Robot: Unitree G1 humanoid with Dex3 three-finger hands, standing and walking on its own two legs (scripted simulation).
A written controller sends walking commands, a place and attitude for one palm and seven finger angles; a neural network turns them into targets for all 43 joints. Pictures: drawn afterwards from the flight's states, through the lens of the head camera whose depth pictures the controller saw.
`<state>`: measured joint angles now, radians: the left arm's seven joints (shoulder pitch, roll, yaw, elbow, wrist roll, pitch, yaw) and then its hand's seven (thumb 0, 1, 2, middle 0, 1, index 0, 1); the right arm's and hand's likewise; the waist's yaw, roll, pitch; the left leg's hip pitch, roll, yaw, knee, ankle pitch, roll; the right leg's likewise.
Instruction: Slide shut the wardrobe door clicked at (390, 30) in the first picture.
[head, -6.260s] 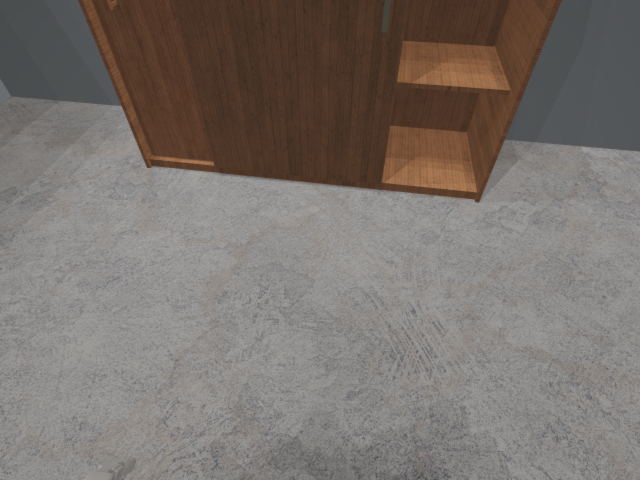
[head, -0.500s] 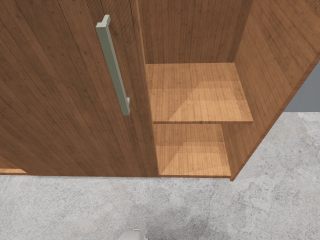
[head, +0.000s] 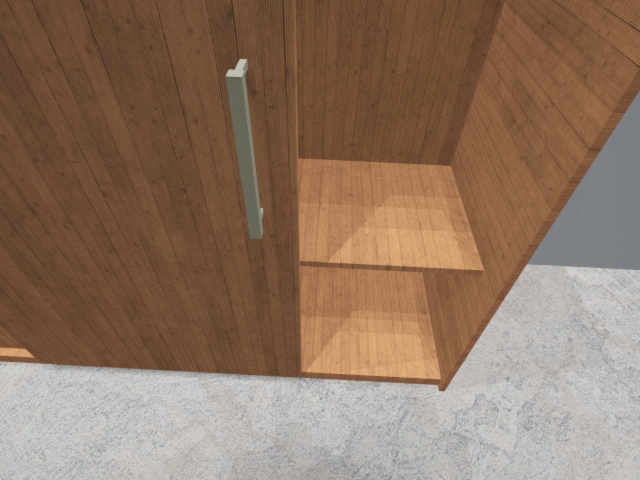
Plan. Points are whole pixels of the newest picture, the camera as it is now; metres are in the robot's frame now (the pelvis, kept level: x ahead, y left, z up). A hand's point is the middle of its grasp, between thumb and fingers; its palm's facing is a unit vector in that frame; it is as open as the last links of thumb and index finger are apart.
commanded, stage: come to a stop and stand still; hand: left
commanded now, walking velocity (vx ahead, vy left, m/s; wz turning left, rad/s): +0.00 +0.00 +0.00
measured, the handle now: (250, 160) +0.54 +0.14 +0.13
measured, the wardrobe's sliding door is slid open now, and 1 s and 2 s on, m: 0.45 0.45 0.45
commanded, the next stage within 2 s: look again from close up in 0.82 s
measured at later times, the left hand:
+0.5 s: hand out of the picture +0.01 +0.16 -0.18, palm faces +0.03 -0.99 -0.13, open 7.4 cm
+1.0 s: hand out of the picture +0.03 +0.18 -0.18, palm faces +0.01 -0.99 -0.17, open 7.4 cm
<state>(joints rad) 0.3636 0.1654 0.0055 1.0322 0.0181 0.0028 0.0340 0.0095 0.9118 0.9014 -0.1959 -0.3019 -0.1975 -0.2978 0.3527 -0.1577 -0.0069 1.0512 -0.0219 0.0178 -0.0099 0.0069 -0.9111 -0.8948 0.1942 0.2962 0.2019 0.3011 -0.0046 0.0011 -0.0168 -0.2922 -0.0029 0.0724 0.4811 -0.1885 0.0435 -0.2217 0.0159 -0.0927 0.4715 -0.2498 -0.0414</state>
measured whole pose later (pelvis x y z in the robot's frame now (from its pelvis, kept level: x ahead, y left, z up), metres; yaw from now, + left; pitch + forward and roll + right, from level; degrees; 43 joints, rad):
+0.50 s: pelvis +0.03 +0.01 +0.00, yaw -1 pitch +0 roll +0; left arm 0.36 0.10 -0.02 1.11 0.02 -0.03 0.05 0.01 0.91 0.90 -0.20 -0.30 -0.20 -0.30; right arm 0.30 -0.13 0.01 1.14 -0.01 -0.02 -0.03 0.02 -0.92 -0.89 0.19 0.30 0.20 0.30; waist 0.01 -0.02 -0.01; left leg -0.23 -0.02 0.10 0.45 -0.23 0.06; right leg -0.16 0.00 -0.07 0.45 -0.28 -0.02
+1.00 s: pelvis +0.06 +0.03 +0.00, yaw -1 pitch +0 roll +0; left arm 0.34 0.13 -0.01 1.12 0.01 -0.02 0.05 0.01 0.91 0.90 -0.19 -0.30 -0.20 -0.30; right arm 0.30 -0.13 0.02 1.15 -0.01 -0.03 -0.03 0.01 -0.92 -0.89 0.19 0.30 0.20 0.30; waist 0.01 -0.02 0.01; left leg -0.17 -0.05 0.11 0.41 -0.24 0.08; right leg -0.11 -0.02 -0.05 0.41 -0.30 0.00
